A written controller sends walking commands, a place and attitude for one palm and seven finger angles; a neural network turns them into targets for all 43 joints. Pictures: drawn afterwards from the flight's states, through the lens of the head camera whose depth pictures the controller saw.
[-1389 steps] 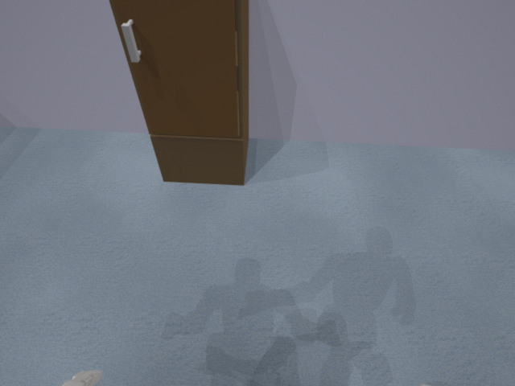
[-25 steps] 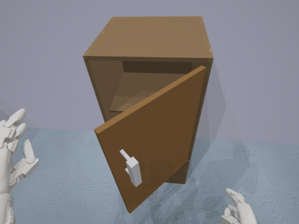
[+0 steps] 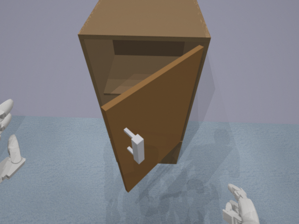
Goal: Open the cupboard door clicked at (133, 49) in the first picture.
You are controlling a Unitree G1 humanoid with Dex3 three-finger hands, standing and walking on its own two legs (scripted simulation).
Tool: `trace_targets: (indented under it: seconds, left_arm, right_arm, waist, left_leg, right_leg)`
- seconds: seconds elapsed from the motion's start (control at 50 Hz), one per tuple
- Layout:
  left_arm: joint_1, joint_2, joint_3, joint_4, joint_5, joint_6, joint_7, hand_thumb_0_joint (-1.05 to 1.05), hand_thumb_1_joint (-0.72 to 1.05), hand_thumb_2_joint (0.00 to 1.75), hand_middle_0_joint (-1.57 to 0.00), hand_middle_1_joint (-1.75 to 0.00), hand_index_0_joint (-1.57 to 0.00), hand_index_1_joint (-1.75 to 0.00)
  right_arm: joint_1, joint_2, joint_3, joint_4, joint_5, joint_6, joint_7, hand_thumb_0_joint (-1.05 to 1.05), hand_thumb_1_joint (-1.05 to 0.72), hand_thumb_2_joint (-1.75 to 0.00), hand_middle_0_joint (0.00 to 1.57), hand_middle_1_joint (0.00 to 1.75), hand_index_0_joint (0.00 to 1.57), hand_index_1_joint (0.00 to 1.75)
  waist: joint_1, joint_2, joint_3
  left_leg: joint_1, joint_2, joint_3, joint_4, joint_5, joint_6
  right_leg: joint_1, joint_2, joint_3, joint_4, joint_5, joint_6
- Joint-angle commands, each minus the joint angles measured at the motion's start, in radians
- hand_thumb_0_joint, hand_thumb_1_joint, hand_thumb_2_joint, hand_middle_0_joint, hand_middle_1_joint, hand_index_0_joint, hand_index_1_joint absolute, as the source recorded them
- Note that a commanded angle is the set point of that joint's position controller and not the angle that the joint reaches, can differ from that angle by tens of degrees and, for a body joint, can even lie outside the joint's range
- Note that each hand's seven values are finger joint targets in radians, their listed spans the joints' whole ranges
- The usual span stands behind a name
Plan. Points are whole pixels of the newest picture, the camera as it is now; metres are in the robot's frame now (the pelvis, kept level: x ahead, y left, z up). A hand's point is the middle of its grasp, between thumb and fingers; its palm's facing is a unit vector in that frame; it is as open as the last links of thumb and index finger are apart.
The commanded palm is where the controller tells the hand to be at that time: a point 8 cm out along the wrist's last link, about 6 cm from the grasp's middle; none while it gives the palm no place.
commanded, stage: step back with the hand held close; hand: left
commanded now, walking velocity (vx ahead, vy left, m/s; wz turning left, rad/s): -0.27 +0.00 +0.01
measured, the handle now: (133, 145) +0.33 +0.07 +0.00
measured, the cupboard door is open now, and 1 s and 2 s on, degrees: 47 47 47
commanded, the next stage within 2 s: stop stepping back and stand still in 0.66 s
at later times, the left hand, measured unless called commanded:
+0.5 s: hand out of the picture +0.12 +0.30 +0.16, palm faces +0.47 -0.75 -0.46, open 7.4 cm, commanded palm +0.04 +0.33 +0.18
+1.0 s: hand out of the picture +0.03 +0.26 +0.17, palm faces +0.33 -0.80 -0.50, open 7.4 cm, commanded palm -0.04 +0.31 +0.18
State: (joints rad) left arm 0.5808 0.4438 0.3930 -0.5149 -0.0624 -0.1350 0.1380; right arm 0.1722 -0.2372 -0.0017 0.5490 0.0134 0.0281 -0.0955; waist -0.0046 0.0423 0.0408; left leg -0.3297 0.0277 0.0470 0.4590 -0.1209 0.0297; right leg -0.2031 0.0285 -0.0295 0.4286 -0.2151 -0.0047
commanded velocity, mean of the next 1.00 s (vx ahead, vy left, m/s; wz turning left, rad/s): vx -0.21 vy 0.00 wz -0.03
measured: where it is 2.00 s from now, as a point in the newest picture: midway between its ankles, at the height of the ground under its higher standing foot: outside the picture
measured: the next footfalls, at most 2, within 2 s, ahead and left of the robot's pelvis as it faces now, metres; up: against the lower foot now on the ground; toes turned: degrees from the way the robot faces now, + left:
right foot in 0.74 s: -0.22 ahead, -0.10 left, +0.00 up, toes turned +0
left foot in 1.10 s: -0.11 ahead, +0.11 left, +0.00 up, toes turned -3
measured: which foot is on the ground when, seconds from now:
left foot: down 0.00-0.94, up 0.96-1.00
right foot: down 0.00-0.44, up 0.46-0.72, down 0.74-1.00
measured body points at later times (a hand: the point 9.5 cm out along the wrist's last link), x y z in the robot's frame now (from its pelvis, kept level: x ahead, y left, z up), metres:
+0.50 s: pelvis -0.08 +0.02 -0.01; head -0.05 +0.05 +0.44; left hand +0.09 +0.33 +0.18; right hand +0.11 -0.21 -0.09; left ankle +0.05 +0.10 -0.74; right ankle -0.04 -0.12 -0.71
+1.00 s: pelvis -0.18 +0.01 -0.01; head -0.17 +0.03 +0.43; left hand +0.01 +0.30 +0.19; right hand -0.04 -0.24 -0.10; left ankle -0.02 +0.10 -0.72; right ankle -0.26 -0.11 -0.74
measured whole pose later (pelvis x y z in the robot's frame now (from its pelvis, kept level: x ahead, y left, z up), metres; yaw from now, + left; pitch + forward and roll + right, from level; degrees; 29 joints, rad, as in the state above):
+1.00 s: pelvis -0.18 +0.01 -0.01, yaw +0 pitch -1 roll -2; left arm 0.62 0.52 0.48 -0.58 -0.09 -0.17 0.12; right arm 0.24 -0.19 0.00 0.64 -0.01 -0.06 -0.06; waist -0.06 -0.02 0.00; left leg -0.57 -0.01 -0.04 0.68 -0.17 -0.03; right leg -0.09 0.06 0.00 0.52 -0.41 -0.05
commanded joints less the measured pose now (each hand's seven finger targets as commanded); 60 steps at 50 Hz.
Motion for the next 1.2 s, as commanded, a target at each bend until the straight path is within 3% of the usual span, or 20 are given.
trace_targets:
  seconds: [0.0,0.18,0.32,0.38,0.42,0.44,0.5,0.64,0.7,0.72,0.76,0.78,0.82,0.88,0.92,0.94,0.96,1.04,1.12,1.18]
  left_arm:
    - [-0.026,0.174,0.154,-0.184,0.012,-0.084,0.036,0.00,0.90,0.90,-0.20,-0.30,-0.20,-0.30]
    - [-0.027,0.163,0.175,-0.233,0.033,-0.109,0.036,0.00,0.90,0.90,-0.20,-0.30,-0.20,-0.30]
    - [-0.098,0.153,0.122,-0.212,0.029,-0.104,0.066,0.00,0.90,0.90,-0.20,-0.30,-0.20,-0.30]
    - [-0.159,0.186,0.143,-0.245,0.031,-0.111,0.065,0.00,0.90,0.90,-0.20,-0.30,-0.20,-0.30]
    - [-0.129,0.184,0.190,-0.271,0.047,-0.134,0.059,0.00,0.90,0.90,-0.20,-0.30,-0.20,-0.30]
    - [-0.145,0.196,0.210,-0.287,0.053,-0.137,0.053,0.00,0.90,0.90,-0.20,-0.30,-0.20,-0.30]
    - [-0.056,0.171,0.195,-0.264,0.021,-0.125,0.051,0.00,0.90,0.90,-0.20,-0.30,-0.20,-0.30]
    - [-0.062,0.156,0.125,-0.275,-0.020,-0.121,0.033,0.00,0.90,0.90,-0.20,-0.30,-0.20,-0.30]
    - [-0.120,0.241,0.166,-0.272,-0.011,-0.154,0.031,0.00,0.90,0.90,-0.20,-0.30,-0.20,-0.30]
    - [-0.164,0.272,0.193,-0.293,-0.012,-0.161,0.038,0.00,0.90,0.90,-0.20,-0.30,-0.20,-0.30]
    - [-0.168,0.215,0.146,-0.232,-0.010,-0.123,0.020,0.00,0.90,0.90,-0.20,-0.30,-0.20,-0.30]
    - [-0.112,0.213,0.164,-0.226,-0.014,-0.095,0.016,0.00,0.90,0.90,-0.20,-0.30,-0.20,-0.30]
    - [-0.074,0.187,0.169,-0.231,-0.036,-0.093,0.007,0.00,0.90,0.90,-0.20,-0.30,-0.20,-0.30]
    - [0.043,0.232,0.253,-0.235,-0.034,-0.091,0.020,0.00,0.90,0.90,-0.20,-0.30,-0.20,-0.30]
    - [0.123,0.248,0.259,-0.245,-0.029,-0.105,0.008,0.00,0.90,0.90,-0.20,-0.30,-0.20,-0.30]
    - [0.104,0.240,0.249,-0.278,-0.042,-0.100,0.009,0.00,0.90,0.90,-0.20,-0.30,-0.20,-0.30]
    - [0.061,0.203,0.223,-0.282,-0.029,-0.088,0.009,0.00,0.90,0.90,-0.20,-0.30,-0.20,-0.30]
    - [-0.151,0.142,0.126,-0.127,0.027,-0.102,0.039,0.00,0.90,0.90,-0.20,-0.30,-0.20,-0.30]
    - [-0.208,0.159,0.110,-0.148,0.033,-0.125,0.036,0.00,0.90,0.90,-0.20,-0.30,-0.20,-0.30]
    - [-0.161,0.141,0.113,-0.243,0.033,-0.134,0.034,0.00,0.90,0.90,-0.20,-0.30,-0.20,-0.30]
  right_arm:
    - [-0.101,-0.128,-0.048,-0.161,-0.002,-0.077,-0.012,0.00,-0.90,-0.90,0.20,0.30,0.20,0.30]
    - [-0.085,-0.119,-0.054,-0.152,-0.013,-0.131,-0.003,0.00,-0.90,-0.90,0.20,0.30,0.20,0.30]
    - [-0.036,-0.085,-0.060,-0.060,-0.018,-0.121,0.010,0.00,-0.90,-0.90,0.20,0.30,0.20,0.30]
    - [-0.084,-0.113,-0.051,-0.079,-0.017,-0.124,-0.009,0.00,-0.90,-0.90,0.20,0.30,0.20,0.30]
    - [-0.120,-0.130,-0.053,-0.098,-0.026,-0.149,-0.014,0.00,-0.90,-0.90,0.20,0.30,0.20,0.30]
    - [-0.111,-0.115,-0.065,-0.097,-0.034,-0.159,-0.009,0.00,-0.90,-0.90,0.20,0.30,0.20,0.30]
    - [-0.109,-0.096,-0.079,-0.078,-0.031,-0.176,0.027,0.00,-0.90,-0.90,0.20,0.30,0.20,0.30]
    - [-0.052,-0.079,-0.052,-0.021,-0.043,-0.172,0.048,0.00,-0.90,-0.90,0.20,0.30,0.20,0.30]
    - [-0.034,-0.053,-0.032,0.008,-0.047,-0.131,0.037,0.00,-0.90,-0.90,0.20,0.30,0.20,0.30]
    - [-0.083,-0.045,-0.015,-0.022,-0.053,-0.151,0.029,0.00,-0.90,-0.90,0.20,0.30,0.20,0.30]
    - [-0.064,-0.087,-0.047,-0.032,-0.019,-0.166,0.005,0.00,-0.90,-0.90,0.20,0.30,0.20,0.30]
    - [-0.071,-0.095,-0.049,-0.053,-0.013,-0.161,0.000,0.00,-0.90,-0.90,0.20,0.30,0.20,0.30]
    - [-0.107,-0.101,-0.039,-0.083,-0.006,-0.168,0.008,0.00,-0.90,-0.90,0.20,0.30,0.20,0.30]
    - [-0.113,-0.083,-0.030,-0.092,-0.036,-0.158,0.018,0.00,-0.90,-0.90,0.20,0.30,0.20,0.30]
    - [-0.060,-0.060,-0.046,-0.090,-0.008,-0.144,0.028,0.00,-0.90,-0.90,0.20,0.30,0.20,0.30]
    - [-0.065,-0.076,-0.060,-0.077,-0.011,-0.135,0.026,0.00,-0.90,-0.90,0.20,0.30,0.20,0.30]
    - [-0.049,-0.078,-0.059,-0.045,-0.019,-0.128,0.029,0.00,-0.90,-0.90,0.20,0.30,0.20,0.30]
    - [-0.019,-0.104,-0.039,-0.003,-0.019,-0.205,-0.009,0.00,-0.90,-0.90,0.20,0.30,0.20,0.30]
    - [-0.002,-0.100,-0.034,-0.007,-0.014,-0.239,-0.013,0.00,-0.90,-0.90,0.20,0.30,0.20,0.30]
    - [-0.037,-0.099,-0.037,-0.030,-0.021,-0.252,0.008,0.00,-0.90,-0.90,0.20,0.30,0.20,0.30]
  waist:
    - [0.006,0.065,-0.089]
    - [0.016,0.091,-0.124]
    - [-0.025,-0.188,-0.120]
    - [-0.012,0.007,-0.041]
    - [0.009,0.323,-0.120]
    - [0.007,0.294,-0.150]
    - [0.023,0.103,-0.205]
    - [0.012,0.208,-0.265]
    - [-0.016,-0.066,-0.205]
    - [0.003,-0.085,-0.201]
    - [-0.034,-0.205,-0.207]
    - [-0.027,-0.081,-0.227]
    - [0.005,0.200,-0.169]
    - [0.031,0.295,-0.143]
    - [0.002,-0.099,-0.139]
    - [0.012,-0.271,-0.065]
    - [-0.007,-0.214,-0.042]
    - [-0.028,0.015,0.008]
    - [-0.015,0.120,-0.147]
    - [0.003,0.160,-0.142]
  left_leg:
    - [-0.059,0.079,-0.137,-0.162,-0.310,0.021]
    - [-0.226,0.106,-0.188,-0.195,-0.490,0.040]
    - [0.162,-0.040,-0.054,0.297,-0.187,-0.037]
    - [0.030,0.054,-0.176,-0.042,-0.216,0.004]
    - [-0.347,0.285,-0.473,-0.407,-0.706,0.095]
    - [-0.401,0.335,-0.513,-0.452,-0.722,0.131]
    - [-0.113,0.261,-0.340,-0.281,-0.395,0.114]
    - [0.167,0.172,-0.178,-0.305,-0.185,-0.060]
    - [0.290,0.056,-0.066,0.211,-0.062,-0.081]
    - [0.235,0.026,-0.027,0.237,-0.128,-0.080]
    - [0.306,-0.004,-0.029,0.151,0.103,-0.057]
    - [0.383,0.028,-0.068,0.091,0.286,-0.027]
    - [0.226,0.131,-0.250,-0.194,-0.052,0.019]
    - [-0.141,0.087,-0.220,-0.405,-0.567,-0.131]
    - [0.109,-0.089,0.011,0.246,-0.218,-0.104]
    - [0.100,-0.088,-0.062,0.557,-0.154,-0.093]
    - [-0.040,-0.041,-0.105,0.650,-0.128,-0.081]
    - [0.119,0.004,-0.066,0.031,-0.114,-0.020]
    - [0.217,0.132,-0.289,-0.077,0.164,0.038]
    - [0.066,0.158,-0.327,-0.228,-0.261,0.057]
  right_leg:
    - [0.023,-0.025,0.056,-0.047,-0.071,0.013]
    - [0.118,0.019,0.073,0.077,-0.108,-0.003]
    - [-0.369,-0.232,0.260,-0.170,-0.080,-0.111]
    - [-0.273,-0.063,0.136,-0.029,-0.101,-0.010]
    - [0.119,0.098,0.041,0.432,-0.164,0.027]
    - [0.155,0.115,0.064,0.654,-0.201,0.024]
    - [-0.060,0.078,0.074,0.667,-0.262,0.003]
    - [0.017,0.061,-0.033,-0.031,-0.305,-0.053]
    - [-0.274,-0.268,0.262,-0.272,0.054,-0.152]
    - [-0.222,-0.283,0.188,-0.208,0.283,-0.121]
    - [-0.200,-0.137,0.030,-0.042,0.340,-0.035]
    - [-0.206,-0.061,-0.001,0.040,0.261,0.007]
    - [-0.095,0.077,-0.030,0.124,-0.270,0.014]
    - [0.181,0.140,-0.085,0.076,-0.406,-0.068]
    - [-0.196,-0.126,0.190,-0.257,-0.499,-0.128]
    - [-0.424,-0.298,0.393,-0.331,-0.542,-0.209]
    - [-0.388,-0.311,0.339,-0.281,-0.452,-0.234]
    - [-0.178,-0.141,0.133,-0.041,-0.077,-0.062]
    - [-0.068,-0.015,0.020,0.137,0.016,0.021]
    - [0.024,0.002,0.028,0.163,-0.192,0.011]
